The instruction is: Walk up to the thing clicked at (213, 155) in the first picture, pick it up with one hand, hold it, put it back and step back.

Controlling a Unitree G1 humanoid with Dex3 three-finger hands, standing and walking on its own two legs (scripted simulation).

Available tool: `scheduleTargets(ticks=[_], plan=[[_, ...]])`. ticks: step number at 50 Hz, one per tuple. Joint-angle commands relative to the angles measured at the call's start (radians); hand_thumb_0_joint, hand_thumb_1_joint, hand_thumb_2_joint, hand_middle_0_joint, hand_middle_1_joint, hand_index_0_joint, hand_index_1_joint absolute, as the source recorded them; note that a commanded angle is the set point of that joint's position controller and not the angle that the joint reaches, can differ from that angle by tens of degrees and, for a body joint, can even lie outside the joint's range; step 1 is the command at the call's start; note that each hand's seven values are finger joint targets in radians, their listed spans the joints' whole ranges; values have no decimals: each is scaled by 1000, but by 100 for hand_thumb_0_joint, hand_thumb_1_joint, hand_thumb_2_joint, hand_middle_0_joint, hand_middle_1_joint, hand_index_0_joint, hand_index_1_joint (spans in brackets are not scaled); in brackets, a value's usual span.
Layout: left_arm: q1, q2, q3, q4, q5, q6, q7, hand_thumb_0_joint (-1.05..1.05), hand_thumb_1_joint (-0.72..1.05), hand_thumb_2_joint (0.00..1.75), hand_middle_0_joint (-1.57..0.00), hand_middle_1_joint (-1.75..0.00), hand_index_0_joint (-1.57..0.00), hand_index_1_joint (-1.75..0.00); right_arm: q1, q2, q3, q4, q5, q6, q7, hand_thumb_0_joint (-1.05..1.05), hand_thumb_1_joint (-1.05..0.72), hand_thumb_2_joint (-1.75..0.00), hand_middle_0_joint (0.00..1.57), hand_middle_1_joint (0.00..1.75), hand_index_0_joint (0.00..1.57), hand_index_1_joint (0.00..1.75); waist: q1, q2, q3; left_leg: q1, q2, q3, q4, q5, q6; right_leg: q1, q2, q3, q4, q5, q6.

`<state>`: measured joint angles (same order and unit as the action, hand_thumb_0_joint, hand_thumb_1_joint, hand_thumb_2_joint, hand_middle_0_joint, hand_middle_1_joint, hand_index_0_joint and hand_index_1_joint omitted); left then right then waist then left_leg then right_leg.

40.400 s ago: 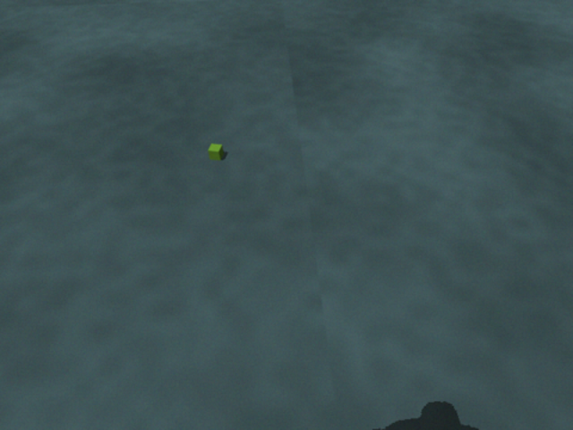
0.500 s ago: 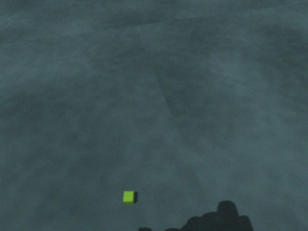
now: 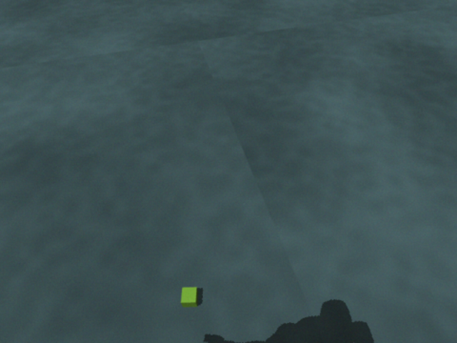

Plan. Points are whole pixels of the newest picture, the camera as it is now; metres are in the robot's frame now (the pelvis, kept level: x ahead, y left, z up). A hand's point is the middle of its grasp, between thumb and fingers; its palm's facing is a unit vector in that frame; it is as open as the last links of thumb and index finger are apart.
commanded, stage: stand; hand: left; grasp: from above
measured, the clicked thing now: (189, 297) +0.43 +0.20 -0.75
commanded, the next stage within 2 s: step back in 0.40 s
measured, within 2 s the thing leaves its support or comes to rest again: neither
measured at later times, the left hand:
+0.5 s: hand out of the picture +0.08 +0.25 -0.16, palm faces -0.01 -0.94 -0.35, open 7.4 cm
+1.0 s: hand out of the picture -0.04 +0.23 -0.17, palm faces -0.05 -0.90 -0.44, open 7.4 cm
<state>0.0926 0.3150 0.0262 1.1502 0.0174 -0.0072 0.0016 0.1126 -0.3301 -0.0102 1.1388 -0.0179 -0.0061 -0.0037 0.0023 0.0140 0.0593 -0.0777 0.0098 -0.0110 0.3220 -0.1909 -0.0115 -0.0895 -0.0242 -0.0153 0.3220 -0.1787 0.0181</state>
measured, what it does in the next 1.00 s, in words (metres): walks backwards: right foot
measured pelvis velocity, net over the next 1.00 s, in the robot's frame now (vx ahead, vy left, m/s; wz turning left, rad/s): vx -0.11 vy -0.04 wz -0.03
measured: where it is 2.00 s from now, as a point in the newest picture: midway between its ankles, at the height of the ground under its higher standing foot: outside the picture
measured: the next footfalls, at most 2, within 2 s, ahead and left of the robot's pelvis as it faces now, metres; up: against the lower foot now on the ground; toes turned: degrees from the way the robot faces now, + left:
right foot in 0.90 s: -0.06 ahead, -0.13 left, +0.00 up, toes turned +0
left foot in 1.36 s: -0.19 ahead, +0.11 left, +0.00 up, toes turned +0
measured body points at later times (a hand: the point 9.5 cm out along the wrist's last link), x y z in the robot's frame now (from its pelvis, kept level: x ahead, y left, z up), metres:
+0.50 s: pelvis -0.01 +0.00 -0.01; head +0.02 +0.00 +0.44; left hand +0.08 +0.30 -0.14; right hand +0.07 -0.30 -0.14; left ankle -0.01 +0.13 -0.75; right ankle +0.00 -0.13 -0.75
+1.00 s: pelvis -0.11 -0.04 -0.03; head -0.05 -0.08 +0.41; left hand -0.03 +0.28 -0.14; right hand +0.01 -0.35 -0.18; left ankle -0.05 +0.11 -0.70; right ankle -0.10 -0.13 -0.75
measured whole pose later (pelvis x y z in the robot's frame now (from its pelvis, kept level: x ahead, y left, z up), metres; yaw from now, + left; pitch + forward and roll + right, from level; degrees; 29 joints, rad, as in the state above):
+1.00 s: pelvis -0.11 -0.04 -0.03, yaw -2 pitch -3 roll +1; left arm 0.16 0.34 0.06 0.92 0.04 0.03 0.00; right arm 0.06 -0.41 -0.06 0.89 0.00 0.07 -0.01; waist 0.02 0.08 0.21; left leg -0.52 -0.08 -0.15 1.06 -0.52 0.02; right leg -0.32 0.04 0.02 0.76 -0.39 -0.04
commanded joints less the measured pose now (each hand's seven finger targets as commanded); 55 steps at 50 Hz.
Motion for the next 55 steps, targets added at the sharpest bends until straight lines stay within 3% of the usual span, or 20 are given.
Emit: scheduleTargets(ticks=[1, 19, 20, 24, 33, 35, 36, 37, 38, 39, 41, 43, 44, 45, 46, 47, 48, 50, 51, 55], plan=[[-34, 213, 38, -61, -5, -19, 16, 0, 90, 90, -20, -30, -20, -30, -34, -206, -36, -64, 0, -24, -14, 0, -90, -90, 20, 30, 20, 30, 0, -17, -61, -20, 116, -82, -57, 123, 30, 8, -103, 86, -47, 114, -33], [-23, 219, 28, -69, -8, -21, 13, 0, 90, 90, -20, -30, -20, -30, -30, -215, -33, -60, 2, -24, -12, 0, -90, -90, 20, 30, 20, 30, -2, -15, -67, -14, 119, -76, -58, 131, 27, 6, -106, 93, -41, 137, -37], [-32, 306, 58, -100, -30, -9, 14, 0, 90, 90, -20, -30, -20, -30, -59, -282, -60, -89, 17, -3, -6, 0, -90, -90, 20, 30, 20, 30, -9, -27, 36, -93, 101, -85, 46, 287, 44, -85, -94, 100, 49, 320, -41], [-6, 287, 59, -155, -30, 3, 21, 0, 90, 90, -20, -30, -20, -30, -25, -275, -75, -136, 30, 16, -1, 0, -90, -90, 20, 30, 20, 30, -21, -18, -90, -65, 106, -69, 135, 362, 83, -66, -85, 83, 145, 338, -81], [-17, 291, 64, -256, -9, 34, 10, 0, 90, 90, -20, -30, -20, -30, -11, -291, -108, -237, 20, 43, 11, 0, -90, -90, 20, 30, 20, 30, -26, 6, -159, -151, 122, -133, 220, 167, 162, -173, -68, 109, 312, 110, -125], [6, 274, 67, -259, -7, 41, 4, 0, 90, 90, -20, -30, -20, -30, -25, -315, -117, -260, 16, 44, 13, 0, -90, -90, 20, 30, 20, 30, -20, 97, -142, -224, 203, -218, 139, 149, 214, -164, 13, 35, 467, -48, -98], [34, 264, 70, -259, -8, 47, 1, 0, 90, 90, -20, -30, -20, -30, -45, -339, -124, -282, 8, 42, 13, 0, -90, -90, 20, 30, 20, 30, -12, 172, -129, -272, 280, -288, 73, 174, 265, -162, 70, 4, 595, -226, -75], [50, 267, 77, -265, -7, 54, 1, 0, 90, 90, -20, -30, -20, -30, -52, -359, -128, -305, -4, 39, 12, 0, -90, -90, 20, 30, 20, 30, -17, 206, -111, -311, 344, -353, 36, 202, 317, -195, 88, 38, 729, -396, -62], [63, 266, 80, -272, -9, 59, -1, 0, 90, 90, -20, -30, -20, -30, -60, -362, -128, -319, -11, 35, 7, 0, -90, -90, 20, 30, 20, 30, -8, 192, -99, -325, 367, -362, 37, 186, 328, -211, 69, 84, 763, -424, -64], [98, 276, 85, -264, -11, 59, -3, 0, 90, 90, -20, -30, -20, -30, -96, -357, -128, -337, -8, 33, 2, 0, -90, -90, 20, 30, 20, 30, 20, 182, -91, -344, 360, -331, 69, 182, 316, -208, 54, 99, 786, -415, -71], [143, 273, 92, -251, -20, 50, -3, 0, 90, 90, -20, -30, -20, -30, -145, -335, -119, -358, -5, 33, -6, 0, -90, -90, 20, 30, 20, 30, 59, 159, -96, -340, 292, -234, 183, 244, 231, -173, 27, 98, 632, -339, -81], [174, 265, 98, -247, -9, 26, 3, 0, 90, 90, -20, -30, -20, -30, -144, -290, -102, -351, 10, 48, -3, 0, -90, -90, 20, 30, 20, 30, 85, 67, -80, -284, 132, -109, 396, 138, 111, -145, -9, 115, 170, -71, -66], [132, 318, 111, -269, 8, 12, 12, 0, 90, 90, -20, -30, -20, -30, -106, -246, -90, -351, 26, 54, -2, 0, -90, -90, 20, 30, 20, 30, 48, -125, -49, -375, 1, -42, 575, -11, 50, -115, -117, 337, 71, 165, -55], [101, 366, 124, -292, 15, 6, 21, 0, 90, 90, -20, -30, -20, -30, -83, -215, -75, -350, 29, 58, -13, 0, -90, -90, 20, 30, 20, 30, 36, -247, 0, -550, -115, -86, 650, -373, 22, -55, -206, 498, 84, 388, -98], [50, 357, 116, -319, 19, 6, 24, 0, 90, 90, -20, -30, -20, -30, -5, -222, -72, -323, 24, 65, -21, 0, -90, -90, 20, 30, 20, 30, -5, -179, -12, -498, -97, -154, 747, -404, 26, -101, -247, 440, 91, 402, -164], [22, 408, 127, -343, 24, 1, 27, 0, 90, 90, -20, -30, -20, -30, 26, -234, -86, -318, 22, 67, -27, 0, -90, -90, 20, 30, 20, 30, -1, -212, -48, -446, -113, -170, 848, -442, 33, -213, -328, 521, 65, 390, -263], [2, 410, 132, -351, 23, -3, 28, 0, 90, 90, -20, -30, -20, -30, 18, -265, -97, -309, 24, 66, -30, 0, -90, -90, 20, 30, 20, 30, 6, -203, -47, -416, -112, -218, 912, -401, 37, -260, -308, 519, 51, 285, -247], [-77, 350, 121, -378, 23, -1, 30, 0, 90, 90, -20, -30, -20, -30, 46, -298, -110, -282, 32, 61, -23, 0, -90, -90, 20, 30, 20, 30, -27, -176, -29, -388, -129, -196, 974, -300, 15, -273, -214, 373, 74, 180, -217], [-69, 329, 117, -375, 21, -2, 32, 0, 90, 90, -20, -30, -20, -30, 61, -291, -102, -277, 33, 59, -25, 0, -90, -90, 20, 30, 20, 30, -32, -157, -53, -445, -144, -198, 948, -282, 5, -178, -180, 313, 124, 221, -189], [83, 273, 108, -374, 14, -1, 44, 0, 90, 90, -20, -30, -20, -30, 26, -272, -77, -297, 17, 47, -35, 0, -90, -90, 20, 30, 20, 30, 52, -94, -125, -531, -131, -184, 870, -305, -13, 86, -214, 299, 192, 450, -231]])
